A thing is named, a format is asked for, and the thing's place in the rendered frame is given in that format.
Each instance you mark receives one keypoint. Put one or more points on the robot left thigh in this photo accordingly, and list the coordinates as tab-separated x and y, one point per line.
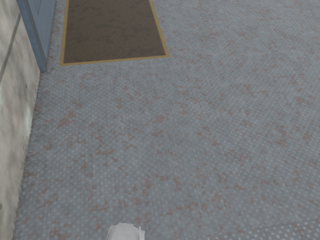
126	231

